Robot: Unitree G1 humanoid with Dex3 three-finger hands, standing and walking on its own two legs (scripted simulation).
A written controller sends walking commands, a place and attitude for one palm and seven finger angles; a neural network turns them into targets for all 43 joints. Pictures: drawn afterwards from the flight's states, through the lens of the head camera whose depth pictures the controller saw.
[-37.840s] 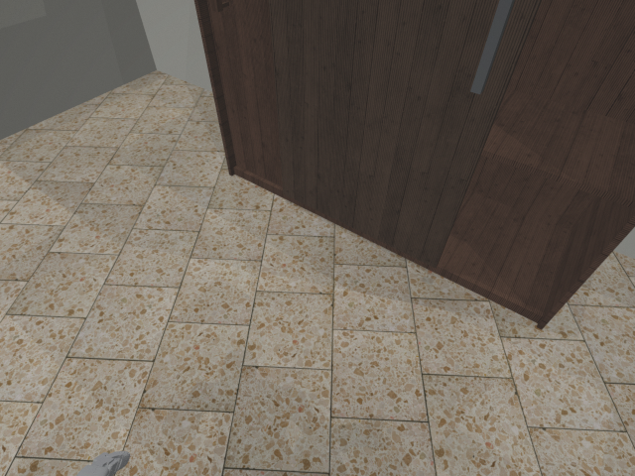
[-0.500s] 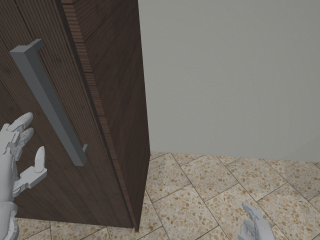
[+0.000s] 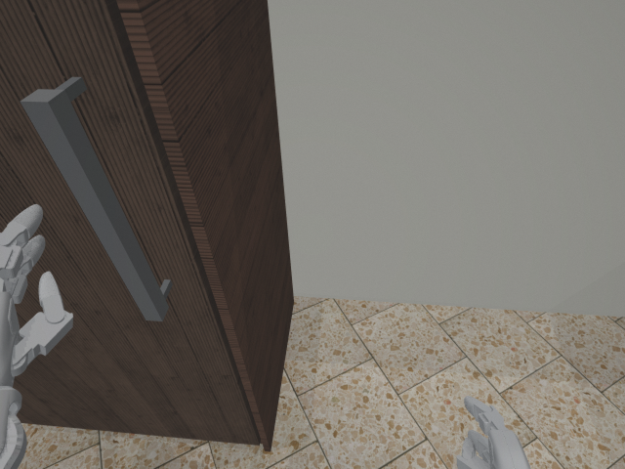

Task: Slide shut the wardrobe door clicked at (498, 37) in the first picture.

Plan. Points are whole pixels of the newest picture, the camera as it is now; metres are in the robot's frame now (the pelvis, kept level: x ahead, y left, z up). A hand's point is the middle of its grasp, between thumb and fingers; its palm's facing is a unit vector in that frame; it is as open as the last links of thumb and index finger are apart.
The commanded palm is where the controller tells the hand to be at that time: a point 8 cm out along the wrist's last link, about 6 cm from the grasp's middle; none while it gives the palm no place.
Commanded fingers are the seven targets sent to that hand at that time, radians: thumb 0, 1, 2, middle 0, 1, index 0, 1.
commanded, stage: step back with the hand held close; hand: left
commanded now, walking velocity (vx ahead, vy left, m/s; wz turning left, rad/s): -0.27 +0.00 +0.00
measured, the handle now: (123, 220) +0.33 +0.28 +0.18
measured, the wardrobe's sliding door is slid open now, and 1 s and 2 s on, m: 0.01 0.01 0.01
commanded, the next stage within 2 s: stop stepping back and stand still in 1.26 s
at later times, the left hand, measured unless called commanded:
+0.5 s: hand (19, 364) +0.15 +0.29 +0.16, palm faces +0.45 -0.74 -0.50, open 7.4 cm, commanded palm +0.09 +0.32 +0.17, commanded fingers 0.00 0.90 0.90 -0.20 -0.30 -0.20 -0.30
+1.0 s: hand out of the picture +0.09 +0.30 +0.15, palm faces +0.44 -0.79 -0.44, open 7.4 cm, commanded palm +0.01 +0.34 +0.17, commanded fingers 0.00 0.90 0.90 -0.20 -0.30 -0.20 -0.30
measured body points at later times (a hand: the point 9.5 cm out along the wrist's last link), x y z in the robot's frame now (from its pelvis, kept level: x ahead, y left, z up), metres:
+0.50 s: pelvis -0.06 +0.03 -0.01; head -0.06 +0.02 +0.44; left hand +0.12 +0.33 +0.19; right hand +0.11 -0.22 -0.09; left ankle -0.01 +0.08 -0.74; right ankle +0.01 -0.10 -0.74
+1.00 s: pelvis -0.12 +0.04 -0.02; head -0.09 +0.07 +0.42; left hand +0.06 +0.34 +0.17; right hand +0.06 -0.21 -0.09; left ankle -0.05 +0.11 -0.74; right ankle -0.03 -0.10 -0.74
